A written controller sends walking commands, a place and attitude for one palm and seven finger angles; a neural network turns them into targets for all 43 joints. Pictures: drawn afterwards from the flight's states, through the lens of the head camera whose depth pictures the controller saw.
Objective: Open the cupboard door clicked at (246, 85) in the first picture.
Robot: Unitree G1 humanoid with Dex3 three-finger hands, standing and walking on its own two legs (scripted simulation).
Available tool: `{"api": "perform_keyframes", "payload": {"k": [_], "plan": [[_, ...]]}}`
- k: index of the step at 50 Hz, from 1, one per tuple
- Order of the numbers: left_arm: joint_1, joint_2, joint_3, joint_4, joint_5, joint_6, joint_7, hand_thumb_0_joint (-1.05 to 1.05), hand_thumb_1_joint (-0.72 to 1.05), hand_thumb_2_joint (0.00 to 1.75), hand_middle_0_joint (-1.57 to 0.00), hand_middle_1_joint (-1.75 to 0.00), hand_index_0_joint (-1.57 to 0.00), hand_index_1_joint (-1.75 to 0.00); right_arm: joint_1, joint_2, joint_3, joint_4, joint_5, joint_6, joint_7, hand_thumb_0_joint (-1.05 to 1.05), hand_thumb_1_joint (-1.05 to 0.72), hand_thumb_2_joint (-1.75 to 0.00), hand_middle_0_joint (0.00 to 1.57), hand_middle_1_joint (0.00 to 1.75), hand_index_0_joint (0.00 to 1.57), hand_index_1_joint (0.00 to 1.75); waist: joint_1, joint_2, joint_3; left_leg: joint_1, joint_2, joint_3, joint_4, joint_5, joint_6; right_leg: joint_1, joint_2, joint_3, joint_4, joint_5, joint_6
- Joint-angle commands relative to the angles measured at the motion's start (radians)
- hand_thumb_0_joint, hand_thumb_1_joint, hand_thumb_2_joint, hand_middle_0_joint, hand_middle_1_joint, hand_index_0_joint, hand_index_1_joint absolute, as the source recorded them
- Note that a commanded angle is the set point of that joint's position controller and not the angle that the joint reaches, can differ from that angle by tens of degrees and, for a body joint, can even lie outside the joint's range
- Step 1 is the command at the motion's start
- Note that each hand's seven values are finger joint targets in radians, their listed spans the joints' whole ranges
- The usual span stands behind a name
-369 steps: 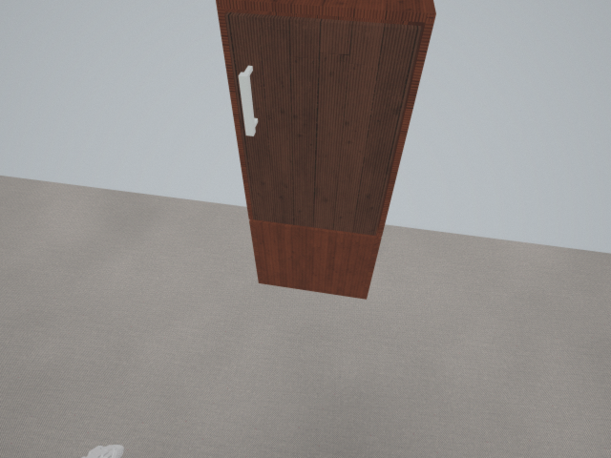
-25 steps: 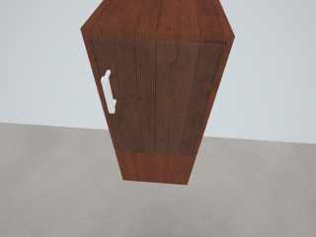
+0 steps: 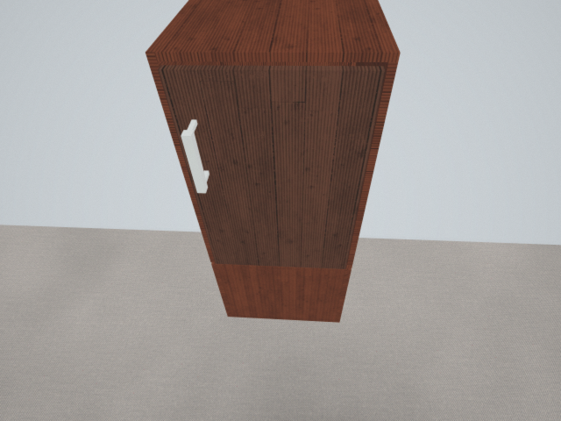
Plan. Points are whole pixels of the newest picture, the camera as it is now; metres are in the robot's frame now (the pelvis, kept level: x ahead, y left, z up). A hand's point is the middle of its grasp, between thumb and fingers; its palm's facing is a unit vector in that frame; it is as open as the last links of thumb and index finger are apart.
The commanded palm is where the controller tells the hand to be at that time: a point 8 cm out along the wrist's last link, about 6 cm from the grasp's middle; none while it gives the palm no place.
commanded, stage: come to a stop and stand still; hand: left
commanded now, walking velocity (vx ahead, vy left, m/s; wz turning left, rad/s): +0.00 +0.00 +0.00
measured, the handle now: (197, 157) +0.58 +0.21 +0.05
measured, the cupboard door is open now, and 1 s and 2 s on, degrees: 0 0 0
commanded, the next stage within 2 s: look again from close up in 0.98 s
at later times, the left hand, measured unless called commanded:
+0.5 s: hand out of the picture +0.06 +0.15 -0.17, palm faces +0.00 -0.98 -0.22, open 7.3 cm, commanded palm none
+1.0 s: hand out of the picture +0.09 +0.13 -0.17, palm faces +0.03 -0.98 -0.22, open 7.3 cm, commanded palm none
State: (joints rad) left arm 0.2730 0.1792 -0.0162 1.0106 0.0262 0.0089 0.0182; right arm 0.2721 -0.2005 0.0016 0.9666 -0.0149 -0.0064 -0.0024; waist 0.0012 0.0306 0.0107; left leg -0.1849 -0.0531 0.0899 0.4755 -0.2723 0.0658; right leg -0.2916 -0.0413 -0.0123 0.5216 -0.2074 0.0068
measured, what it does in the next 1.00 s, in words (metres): shifts its weight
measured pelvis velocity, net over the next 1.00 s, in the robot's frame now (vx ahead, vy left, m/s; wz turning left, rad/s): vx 0.06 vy -0.05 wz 0.02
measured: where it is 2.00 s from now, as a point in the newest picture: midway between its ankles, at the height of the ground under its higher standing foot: outside the picture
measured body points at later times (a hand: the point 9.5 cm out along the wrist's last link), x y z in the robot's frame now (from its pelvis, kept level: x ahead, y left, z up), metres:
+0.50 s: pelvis +0.04 -0.03 +0.00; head +0.06 -0.05 +0.45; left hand +0.06 +0.20 -0.15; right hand +0.03 -0.26 -0.16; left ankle -0.01 +0.08 -0.74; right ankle +0.05 -0.13 -0.74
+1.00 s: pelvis +0.06 -0.05 +0.00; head +0.08 -0.06 +0.45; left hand +0.08 +0.18 -0.15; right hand +0.07 -0.28 -0.16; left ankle -0.01 +0.08 -0.74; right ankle +0.05 -0.13 -0.74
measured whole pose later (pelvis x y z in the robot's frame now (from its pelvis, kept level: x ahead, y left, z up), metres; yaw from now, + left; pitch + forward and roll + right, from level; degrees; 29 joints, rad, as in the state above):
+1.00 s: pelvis +0.06 -0.05 +0.00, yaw +1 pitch +0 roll +1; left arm 0.22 0.17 0.00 1.10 0.02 -0.02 0.02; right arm 0.25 -0.17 0.00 1.12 -0.01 -0.03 -0.03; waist 0.00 0.01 0.04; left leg -0.09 0.02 0.04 0.41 -0.32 -0.02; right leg -0.20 0.03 -0.07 0.47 -0.27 -0.06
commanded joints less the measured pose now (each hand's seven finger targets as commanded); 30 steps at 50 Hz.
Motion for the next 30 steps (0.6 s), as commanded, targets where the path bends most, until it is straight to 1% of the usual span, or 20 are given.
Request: {"api": "perform_keyframes", "payload": {"k": [1,2,3,4,6,10,13,14,15,16,17,19,20,21,23,24,26,27,29,30], "plan": [[0.014,0.119,0.021,-0.038,-0.007,-0.029,0.005,0.00,0.90,0.90,-0.20,-0.30,-0.20,-0.30,0.023,-0.115,-0.018,-0.030,-0.004,-0.024,-0.012,0.00,-0.90,-0.90,0.20,0.30,0.20,0.30,-0.003,-0.042,0.091,-0.133,0.152,-0.190,-0.215,-0.172,-0.001,0.026,-0.042,0.094,-0.111,-0.120,-0.049],[0.019,0.119,0.022,-0.032,-0.008,-0.032,0.004,0.00,0.90,0.90,-0.20,-0.30,-0.20,-0.30,0.024,-0.115,-0.018,-0.022,-0.003,-0.026,-0.013,0.00,-0.90,-0.90,0.20,0.30,0.20,0.30,-0.002,-0.046,0.073,-0.118,0.150,-0.183,-0.206,-0.152,0.000,0.032,-0.046,0.099,-0.118,-0.112,-0.050],[0.019,0.118,0.020,-0.025,-0.009,-0.034,0.004,0.00,0.90,0.90,-0.20,-0.30,-0.20,-0.30,0.024,-0.113,-0.016,-0.013,-0.002,-0.028,-0.013,0.00,-0.90,-0.90,0.20,0.30,0.20,0.30,-0.004,-0.047,0.069,-0.106,0.147,-0.174,-0.196,-0.131,-0.003,0.030,-0.051,0.108,-0.125,-0.107,-0.051],[0.018,0.120,0.020,-0.020,-0.010,-0.037,0.004,0.00,0.90,0.90,-0.20,-0.30,-0.20,-0.30,0.031,-0.110,-0.014,-0.005,-0.001,-0.028,-0.014,0.00,-0.90,-0.90,0.20,0.30,0.20,0.30,-0.006,-0.069,0.064,-0.093,0.143,-0.165,-0.183,-0.106,-0.005,0.031,-0.055,0.115,-0.134,-0.105,-0.051],[0.015,0.124,0.020,-0.009,-0.011,-0.041,0.005,0.00,0.90,0.90,-0.20,-0.30,-0.20,-0.30,0.039,-0.106,-0.012,0.013,0.001,-0.030,-0.015,0.00,-0.90,-0.90,0.20,0.30,0.20,0.30,-0.010,-0.071,0.049,-0.066,0.141,-0.152,-0.166,-0.059,-0.007,0.035,-0.065,0.122,-0.145,-0.095,-0.055],[0.014,0.119,0.020,0.018,-0.015,-0.047,0.007,0.00,0.90,0.90,-0.20,-0.30,-0.20,-0.30,0.051,-0.099,-0.007,0.049,0.002,-0.038,-0.020,0.00,-0.90,-0.90,0.20,0.30,0.20,0.30,-0.011,-0.060,0.017,-0.027,0.146,-0.137,-0.147,0.041,-0.014,0.069,-0.070,0.118,-0.131,0.013,-0.058],[0.017,0.111,0.019,0.038,-0.015,-0.047,0.008,0.00,0.90,0.90,-0.20,-0.30,-0.20,-0.30,0.051,-0.089,-0.004,0.074,0.003,-0.037,-0.023,0.00,-0.90,-0.90,0.20,0.30,0.20,0.30,-0.007,-0.047,0.026,-0.025,0.150,-0.131,-0.141,0.069,-0.018,0.083,-0.069,0.112,-0.122,0.060,-0.059],[0.015,0.108,0.020,0.043,-0.015,-0.047,0.009,0.00,0.90,0.90,-0.20,-0.30,-0.20,-0.30,0.056,-0.083,-0.003,0.083,0.003,-0.038,-0.024,0.00,-0.90,-0.90,0.20,0.30,0.20,0.30,-0.007,-0.053,0.026,-0.029,0.152,-0.131,-0.144,0.075,-0.019,0.093,-0.070,0.107,-0.118,0.071,-0.060],[0.019,0.106,0.019,0.047,-0.016,-0.047,0.009,0.00,0.90,0.90,-0.20,-0.30,-0.20,-0.30,0.057,-0.083,-0.001,0.091,0.003,-0.039,-0.025,0.00,-0.90,-0.90,0.20,0.30,0.20,0.30,-0.005,-0.046,0.014,-0.020,0.152,-0.130,-0.143,0.093,-0.020,0.104,-0.071,0.106,-0.115,0.093,-0.060],[0.017,0.105,0.020,0.051,-0.015,-0.046,0.010,0.00,0.90,0.90,-0.20,-0.30,-0.20,-0.30,0.060,-0.072,-0.001,0.098,0.003,-0.038,-0.026,0.00,-0.90,-0.90,0.20,0.30,0.20,0.30,-0.004,-0.045,0.019,-0.020,0.156,-0.128,-0.144,0.102,-0.021,0.109,-0.069,0.098,-0.112,0.108,-0.060],[0.019,0.101,0.021,0.054,-0.016,-0.047,0.010,0.00,0.90,0.90,-0.20,-0.30,-0.20,-0.30,0.058,-0.075,-0.001,0.102,0.003,-0.039,-0.027,0.00,-0.90,-0.90,0.20,0.30,0.20,0.30,-0.001,-0.037,0.022,-0.020,0.154,-0.124,-0.139,0.108,-0.021,0.111,-0.071,0.102,-0.110,0.121,-0.060],[0.016,0.105,0.020,0.060,-0.017,-0.046,0.011,0.00,0.90,0.90,-0.20,-0.30,-0.20,-0.30,0.062,-0.072,-0.001,0.111,0.003,-0.037,-0.028,0.00,-0.90,-0.90,0.20,0.30,0.20,0.30,-0.003,-0.047,0.024,-0.021,0.154,-0.120,-0.135,0.103,-0.026,0.116,-0.073,0.104,-0.112,0.129,-0.063],[0.015,0.102,0.022,0.063,-0.017,-0.047,0.011,0.00,0.90,0.90,-0.20,-0.30,-0.20,-0.30,0.063,-0.069,-0.001,0.114,0.002,-0.037,-0.029,0.00,-0.90,-0.90,0.20,0.30,0.20,0.30,-0.002,-0.044,0.018,-0.019,0.154,-0.118,-0.133,0.108,-0.027,0.122,-0.074,0.105,-0.114,0.136,-0.065],[0.012,0.103,0.022,0.064,-0.016,-0.046,0.012,0.00,0.90,0.90,-0.20,-0.30,-0.20,-0.30,0.063,-0.062,0.000,0.120,0.003,-0.037,-0.029,0.00,-0.90,-0.90,0.20,0.30,0.20,0.30,-0.001,-0.040,0.029,-0.017,0.155,-0.119,-0.135,0.125,-0.027,0.123,-0.074,0.098,-0.111,0.157,-0.065],[0.012,0.104,0.024,0.063,-0.016,-0.047,0.013,0.00,0.90,0.90,-0.20,-0.30,-0.20,-0.30,0.065,-0.063,-0.001,0.125,0.003,-0.037,-0.031,0.00,-0.90,-0.90,0.20,0.30,0.20,0.30,0.000,-0.053,0.018,-0.015,0.155,-0.116,-0.127,0.135,-0.028,0.137,-0.077,0.098,-0.110,0.182,-0.066],[0.013,0.105,0.024,0.064,-0.017,-0.048,0.012,0.00,0.90,0.90,-0.20,-0.30,-0.20,-0.30,0.065,-0.065,-0.001,0.126,0.002,-0.037,-0.031,0.00,-0.90,-0.90,0.20,0.30,0.20,0.30,0.000,-0.049,0.013,-0.009,0.153,-0.114,-0.123,0.140,-0.031,0.141,-0.079,0.102,-0.112,0.196,-0.067],[0.007,0.104,0.026,0.064,-0.016,-0.047,0.013,0.00,0.90,0.90,-0.20,-0.30,-0.20,-0.30,0.068,-0.054,-0.002,0.132,0.002,-0.035,-0.032,0.00,-0.90,-0.90,0.20,0.30,0.20,0.30,-0.001,-0.058,0.020,-0.005,0.154,-0.114,-0.124,0.144,-0.033,0.141,-0.078,0.097,-0.111,0.213,-0.069],[0.006,0.106,0.027,0.060,-0.016,-0.049,0.014,0.00,0.90,0.90,-0.20,-0.30,-0.20,-0.30,0.069,-0.058,-0.003,0.132,0.002,-0.037,-0.032,0.00,-0.90,-0.90,0.20,0.30,0.20,0.30,-0.001,-0.045,0.014,-0.003,0.154,-0.113,-0.119,0.161,-0.033,0.148,-0.080,0.097,-0.108,0.235,-0.069],[0.003,0.110,0.029,0.059,-0.018,-0.050,0.014,0.00,0.90,0.90,-0.20,-0.30,-0.20,-0.30,0.069,-0.058,-0.004,0.135,0.001,-0.037,-0.033,0.00,-0.90,-0.90,0.20,0.30,0.20,0.30,0.000,-0.054,0.001,0.006,0.156,-0.113,-0.115,0.180,-0.035,0.161,-0.082,0.092,-0.103,0.268,-0.070],[0.002,0.110,0.029,0.060,-0.018,-0.049,0.014,0.00,0.90,0.90,-0.20,-0.30,-0.20,-0.30,0.067,-0.061,-0.004,0.135,0.001,-0.036,-0.035,0.00,-0.90,-0.90,0.20,0.30,0.20,0.30,0.000,-0.041,0.002,0.011,0.158,-0.109,-0.114,0.180,-0.037,0.157,-0.080,0.094,-0.102,0.270,-0.071]]}}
